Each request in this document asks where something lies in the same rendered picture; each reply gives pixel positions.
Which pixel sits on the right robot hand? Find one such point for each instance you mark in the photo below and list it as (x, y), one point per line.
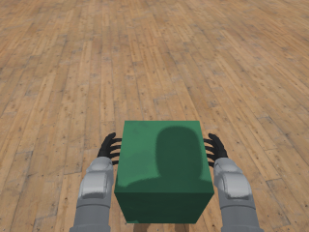
(217, 149)

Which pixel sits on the left robot forearm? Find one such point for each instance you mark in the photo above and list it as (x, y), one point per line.
(94, 198)

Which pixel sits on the right robot forearm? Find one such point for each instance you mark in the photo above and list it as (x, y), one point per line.
(236, 201)

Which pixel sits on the carton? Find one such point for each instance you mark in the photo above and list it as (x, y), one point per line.
(163, 173)

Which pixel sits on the left robot hand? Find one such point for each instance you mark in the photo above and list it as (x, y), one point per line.
(106, 147)

